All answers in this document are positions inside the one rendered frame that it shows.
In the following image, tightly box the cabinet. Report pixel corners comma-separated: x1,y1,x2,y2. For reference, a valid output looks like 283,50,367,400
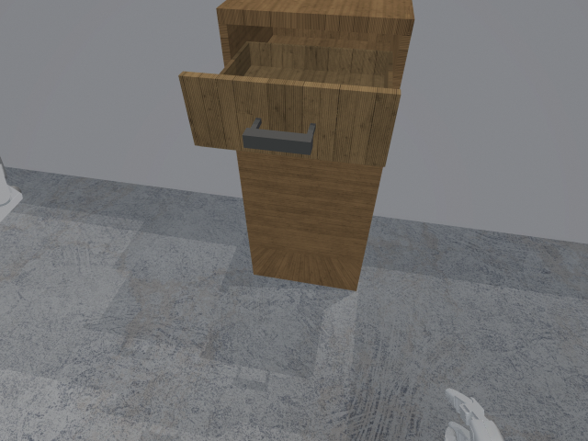
216,0,414,291

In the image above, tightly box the handle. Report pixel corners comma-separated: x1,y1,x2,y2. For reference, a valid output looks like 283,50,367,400
243,118,316,155

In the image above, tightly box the robot right hand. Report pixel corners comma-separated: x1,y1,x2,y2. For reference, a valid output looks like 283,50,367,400
444,389,504,441

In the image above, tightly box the drawer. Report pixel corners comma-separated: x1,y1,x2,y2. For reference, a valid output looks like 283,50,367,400
178,41,401,167

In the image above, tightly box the robot left hand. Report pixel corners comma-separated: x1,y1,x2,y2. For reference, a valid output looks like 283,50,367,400
0,157,23,222

